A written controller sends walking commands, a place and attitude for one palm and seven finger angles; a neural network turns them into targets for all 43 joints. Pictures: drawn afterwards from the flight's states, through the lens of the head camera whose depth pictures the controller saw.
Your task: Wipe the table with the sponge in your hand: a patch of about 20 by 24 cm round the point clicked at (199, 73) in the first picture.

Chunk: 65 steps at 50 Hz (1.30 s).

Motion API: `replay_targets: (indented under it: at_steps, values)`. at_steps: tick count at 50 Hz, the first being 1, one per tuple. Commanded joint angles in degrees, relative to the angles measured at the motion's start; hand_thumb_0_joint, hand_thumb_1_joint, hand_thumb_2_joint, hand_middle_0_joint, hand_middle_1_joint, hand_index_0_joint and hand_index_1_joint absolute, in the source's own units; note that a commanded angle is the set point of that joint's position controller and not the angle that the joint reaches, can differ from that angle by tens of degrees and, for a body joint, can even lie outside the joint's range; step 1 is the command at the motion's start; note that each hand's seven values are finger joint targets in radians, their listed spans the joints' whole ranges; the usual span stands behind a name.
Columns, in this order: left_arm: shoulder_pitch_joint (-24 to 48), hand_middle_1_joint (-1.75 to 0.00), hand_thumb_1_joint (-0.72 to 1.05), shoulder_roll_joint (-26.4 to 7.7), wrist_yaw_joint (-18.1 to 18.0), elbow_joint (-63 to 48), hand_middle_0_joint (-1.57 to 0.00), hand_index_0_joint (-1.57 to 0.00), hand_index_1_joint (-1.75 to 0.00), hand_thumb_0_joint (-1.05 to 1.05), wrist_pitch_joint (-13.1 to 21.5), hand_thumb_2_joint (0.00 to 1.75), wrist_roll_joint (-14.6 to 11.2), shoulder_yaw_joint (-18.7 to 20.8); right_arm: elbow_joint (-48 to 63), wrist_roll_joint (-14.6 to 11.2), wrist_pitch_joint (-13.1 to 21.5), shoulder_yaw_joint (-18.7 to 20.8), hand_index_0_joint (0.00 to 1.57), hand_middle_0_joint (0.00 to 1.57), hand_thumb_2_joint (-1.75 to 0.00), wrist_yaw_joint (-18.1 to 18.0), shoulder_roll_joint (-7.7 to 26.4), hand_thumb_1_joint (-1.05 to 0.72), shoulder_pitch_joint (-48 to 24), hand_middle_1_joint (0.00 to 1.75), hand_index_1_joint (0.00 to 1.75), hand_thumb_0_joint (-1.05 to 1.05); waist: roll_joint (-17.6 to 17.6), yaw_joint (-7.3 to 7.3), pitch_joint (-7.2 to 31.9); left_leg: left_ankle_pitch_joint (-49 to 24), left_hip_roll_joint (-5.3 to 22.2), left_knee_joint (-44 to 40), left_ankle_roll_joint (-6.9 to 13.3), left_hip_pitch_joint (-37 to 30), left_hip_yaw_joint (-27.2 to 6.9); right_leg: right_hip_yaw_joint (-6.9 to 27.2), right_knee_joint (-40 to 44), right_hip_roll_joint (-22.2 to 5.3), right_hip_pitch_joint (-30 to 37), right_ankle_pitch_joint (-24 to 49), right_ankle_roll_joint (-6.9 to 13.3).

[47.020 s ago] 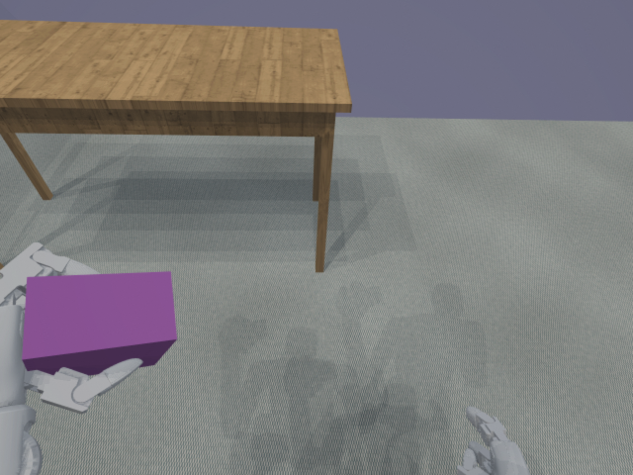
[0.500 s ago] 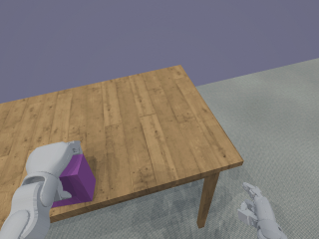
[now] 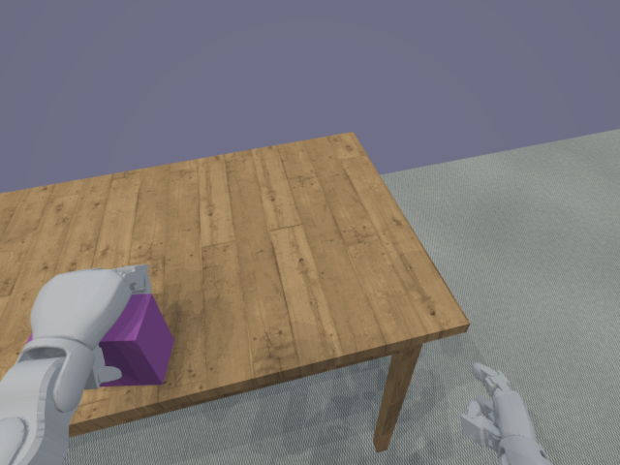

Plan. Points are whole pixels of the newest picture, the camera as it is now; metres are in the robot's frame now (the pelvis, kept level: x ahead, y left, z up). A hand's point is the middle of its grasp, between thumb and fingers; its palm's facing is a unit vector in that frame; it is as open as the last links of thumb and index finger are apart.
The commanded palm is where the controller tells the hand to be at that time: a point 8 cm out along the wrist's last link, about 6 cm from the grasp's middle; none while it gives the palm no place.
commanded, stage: lower the sponge onto the table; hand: left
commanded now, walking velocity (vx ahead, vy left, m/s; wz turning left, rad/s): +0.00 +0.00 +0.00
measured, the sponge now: (114, 348) +0.20 +0.31 +0.05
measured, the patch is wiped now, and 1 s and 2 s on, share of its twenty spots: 0.05 0.15 0.20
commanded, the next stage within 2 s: wipe forward along the first lane in 0.94 s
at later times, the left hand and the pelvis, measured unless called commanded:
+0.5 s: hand (85, 310) +0.22 +0.33 +0.10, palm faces +0.05 -0.03 -1.00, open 10.2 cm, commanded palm +0.19 +0.32 +0.15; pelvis +0.00 +0.01 +0.00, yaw +0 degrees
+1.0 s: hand (104, 323) +0.22 +0.32 +0.08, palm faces +0.00 -0.06 -1.00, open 10.2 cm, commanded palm +0.19 +0.32 +0.13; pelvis +0.00 +0.01 +0.00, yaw +0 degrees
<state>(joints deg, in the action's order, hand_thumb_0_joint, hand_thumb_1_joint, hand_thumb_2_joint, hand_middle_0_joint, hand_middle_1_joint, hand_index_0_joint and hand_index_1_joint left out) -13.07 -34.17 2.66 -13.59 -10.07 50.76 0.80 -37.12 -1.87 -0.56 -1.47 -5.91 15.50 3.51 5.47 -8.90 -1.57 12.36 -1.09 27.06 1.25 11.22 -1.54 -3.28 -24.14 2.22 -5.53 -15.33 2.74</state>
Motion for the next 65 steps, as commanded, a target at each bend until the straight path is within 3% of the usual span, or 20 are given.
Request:
replay_targets:
  at_steps: [1,4,7,10,12,14,16,17,19,23,29,33,37,44,45,48,51,52,59,65]
  values:
    - [22.3,-1.6,0.1,-16.9,-8.8,-1.8,-1.2,-1.2,-1.6,0.0,-3.4,1.3,0.8,17.2,6.8,-0.9,2.4,2.5,0.2,0.2,-0.9,-0.1,5.4,-0.9,-10.2,0.3,0.3,0.0,3.3,1.81,8.6,-10.2,-0.3,-2.6,0.4,-6.8,-3.3,8.2,6.7,-1.0,-5.5,6.7,2.5]
    - [16.3,-1.6,0.1,-14.4,-6.8,3.6,-1.2,-1.2,-1.6,0.0,-8.5,1.3,-2.0,15.1,7.1,-1.5,1.7,1.7,0.2,0.2,-0.9,0.7,6.2,-0.9,-14.7,0.3,0.3,0.0,0.8,0.63,8.8,-10.1,-0.9,-3.5,0.3,-4.5,-3.1,7.8,6.0,-1.3,-2.9,8.9,2.1]
    - [12.1,-1.6,0.1,-9.5,-1.9,1.6,-1.2,-1.2,-1.6,0.0,-11.3,1.3,-2.8,7.9,8.2,-1.7,1.2,1.5,0.2,0.2,-0.9,1.6,6.5,-0.9,-14.1,0.3,0.3,0.0,-1.5,2.56,11.5,-12.2,-0.9,-3.1,0.8,-3.0,-2.7,5.5,3.8,-2.2,-0.6,14.6,0.5]
    - [9.9,-1.6,0.1,-8.9,2.2,-1.3,-1.2,-1.2,-1.6,0.0,-10.8,1.3,-2.2,5.7,9.8,-1.7,1.4,1.0,0.2,0.2,-0.9,1.9,6.0,-0.9,-13.9,0.3,0.3,0.0,-2.9,3.35,12.0,-11.5,-0.6,-2.2,1.8,-3.1,-2.9,4.7,3.1,-2.1,-1.3,14.4,0.3]
    - [12.3,-1.6,0.1,-12.0,2.8,-3.8,-1.2,-1.2,-1.6,0.0,-7.5,1.3,-1.2,7.8,10.1,-1.2,1.7,1.1,0.2,0.2,-0.9,1.7,5.8,-0.9,-12.2,0.3,0.3,0.0,-4.6,3.71,12.2,-10.3,-0.6,-2.1,2.3,-3.5,-3.2,4.5,3.4,-2.2,-2.2,12.5,-0.1]
    - [14.8,-1.6,0.1,-18.6,1.1,-7.7,-1.2,-1.2,-1.6,0.0,-3.1,1.3,0.3,14.2,10.0,-0.7,2.5,1.0,0.2,0.2,-0.9,1.0,5.5,-0.9,-12.6,0.3,0.3,0.0,-3.8,2.52,13.3,-10.2,-0.5,-1.8,2.6,-5.8,-3.9,6.7,3.8,-1.1,-2.9,10.3,0.8]
    - [16.0,-1.6,0.1,-20.1,-2.2,-9.7,-1.2,-1.2,-1.6,0.0,1.4,1.3,1.8,17.4,9.8,0.1,3.2,1.5,0.2,0.2,-0.9,0.1,4.7,-0.9,-9.7,0.3,0.3,0.0,-1.0,1.57,14.8,-12.3,-0.6,-1.4,2.4,-7.4,-3.8,5.6,3.7,-1.3,-3.0,10.1,1.1]
    - [16.2,-1.6,0.1,-17.2,-3.8,-8.1,-1.2,-1.2,-1.6,0.0,2.3,1.3,2.0,15.9,9.2,0.2,3.2,1.7,0.2,0.2,-0.9,0.0,4.6,-0.9,-9.6,0.3,0.3,0.0,0.7,1.89,13.1,-12.5,-0.7,-1.3,2.1,-7.5,-3.6,5.4,4.1,-1.3,-4.3,9.9,1.2]
    - [15.1,-1.6,0.1,-17.7,-6.1,-3.4,-1.2,-1.2,-1.6,0.0,1.1,1.3,2.0,18.3,8.3,-0.3,3.1,2.1,0.2,0.2,-0.9,0.2,5.2,-0.9,-9.9,0.3,0.3,0.0,1.9,1.29,9.3,-10.5,-0.6,-1.9,1.5,-6.2,-4.6,7.7,5.3,-0.4,-6.2,7.6,2.4]
    - [12.6,-1.6,0.1,-12.3,-7.9,0.7,-1.2,-1.2,-1.6,0.0,-3.2,1.3,-0.9,15.0,7.4,-0.9,2.1,2.9,0.2,0.2,-0.9,1.5,5.9,-0.9,-10.2,0.3,0.3,0.0,1.3,1.22,9.8,-10.0,-0.1,-2.7,0.4,-3.4,-3.7,5.0,4.1,-1.4,-4.9,8.4,1.3]
    - [15.0,-1.6,0.1,-5.7,-4.1,-3.8,-1.2,-1.2,-1.6,0.0,-7.0,1.3,0.6,4.4,9.5,-1.4,2.4,1.6,0.2,0.2,-0.9,2.0,5.3,-0.9,-14.0,0.3,0.3,0.0,0.1,3.11,12.1,-8.0,0.0,-3.9,1.2,-4.3,-4.6,4.8,3.3,-0.6,-4.7,7.4,1.3]
    - [16.3,-1.6,0.1,-9.8,-4.5,-6.2,-1.2,-1.2,-1.6,0.0,-3.3,1.3,2.8,7.2,8.7,-0.3,2.6,2.3,0.2,0.2,-0.9,1.7,5.4,-0.9,-10.2,0.3,0.3,0.0,-1.8,3.11,14.3,-9.3,0.3,-3.4,1.7,-5.5,-5.0,4.0,3.2,-0.7,-4.3,7.7,0.8]
    - [12.5,-1.6,0.1,-9.4,-6.0,0.3,-1.2,-1.2,-1.6,0.0,-4.0,1.3,3.1,9.6,7.6,-0.6,1.9,2.3,0.2,0.2,-0.9,2.0,5.6,-0.9,-9.8,0.3,0.3,0.0,-3.5,2.34,10.3,-9.1,0.2,-3.8,1.0,-3.2,-4.6,3.9,3.6,-0.5,-5.1,7.3,1.2]
    - [12.1,-1.6,0.1,-9.5,-7.3,-1.8,-1.2,-1.2,-1.6,0.0,-6.7,1.3,3.5,9.6,8.4,-0.5,1.3,1.8,0.2,0.2,-0.9,2.8,5.5,-0.9,-12.7,0.3,0.3,0.0,2.8,1.2,11.6,-10.6,-0.1,-4.0,0.8,-4.2,-4.5,5.5,3.4,0.0,-3.7,8.2,2.2]
    - [12.8,-1.6,0.1,-6.5,-7.2,-2.4,-1.2,-1.2,-1.6,0.0,-6.8,1.3,3.5,6.9,8.7,-0.7,1.2,1.8,0.2,0.2,-0.9,3.0,4.9,-0.9,-11.8,0.3,0.3,0.0,1.5,2.1,12.1,-11.0,0.2,-3.6,0.9,-4.0,-4.1,4.1,2.9,-0.5,-4.0,8.4,1.6]
    - [11.1,-1.6,0.1,-7.4,-6.5,0.4,-1.2,-1.2,-1.6,0.0,-7.2,1.3,3.2,7.4,8.1,-0.7,0.7,2.1,0.2,0.2,-0.9,2.9,5.7,-0.9,-11.0,0.3,0.3,0.0,-2.6,2.48,10.9,-10.3,-0.2,-3.2,1.0,-3.0,-3.8,4.5,3.6,-0.5,-4.1,9.0,1.3]
    - [8.8,-1.6,0.1,-8.9,-6.0,0.6,-1.2,-1.2,-1.6,0.0,-6.9,1.3,3.1,8.9,8.3,-0.7,0.7,2.2,0.2,0.2,-0.9,2.8,5.8,-0.9,-11.0,0.3,0.3,0.0,-2.9,2.04,11.6,-10.8,-0.3,-2.5,1.4,-3.0,-3.4,4.9,3.3,-0.6,-3.6,9.7,1.3]
    - [8.3,-1.6,0.1,-6.6,-5.7,0.2,-1.2,-1.2,-1.6,0.0,-6.7,1.3,2.8,7.0,8.6,-0.7,0.6,2.2,0.2,0.2,-0.9,2.9,5.6,-0.9,-11.2,0.3,0.3,0.0,-3.3,2.38,11.6,-10.9,-0.4,-2.4,1.4,-2.9,-3.2,4.5,3.2,-0.8,-3.5,10.3,1.1]
    - [14.7,-1.6,0.1,-11.2,-5.2,7.1,-1.2,-1.2,-1.6,0.0,-5.7,1.3,3.6,9.8,7.4,-1.1,0.5,2.1,0.2,0.2,-0.9,1.7,6.5,-0.9,-11.2,0.3,0.3,0.0,-1.6,2.85,8.3,-7.7,-1.1,-1.7,1.7,-1.8,-2.8,6.3,4.2,-0.3,-6.5,7.9,1.6]
    - [18.3,-1.6,0.1,-10.8,-4.4,15.1,-1.2,-1.2,-1.6,0.0,-3.7,1.3,3.5,8.7,6.6,-1.4,0.6,2.6,0.2,0.2,-0.9,1.0,6.9,-0.9,-8.3,0.3,0.3,0.0,-4.8,3.94,9.5,-6.8,-1.5,-0.3,2.0,0.2,-1.7,5.4,3.4,-0.7,-6.9,8.4,0.8]
